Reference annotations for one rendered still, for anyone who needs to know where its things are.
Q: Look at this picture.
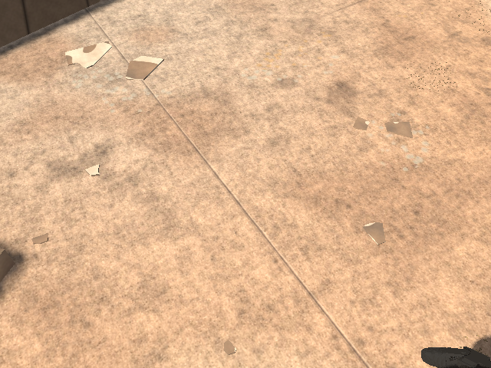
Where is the robot right hand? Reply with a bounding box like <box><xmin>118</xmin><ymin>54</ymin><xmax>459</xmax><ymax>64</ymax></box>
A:
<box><xmin>421</xmin><ymin>347</ymin><xmax>491</xmax><ymax>368</ymax></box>

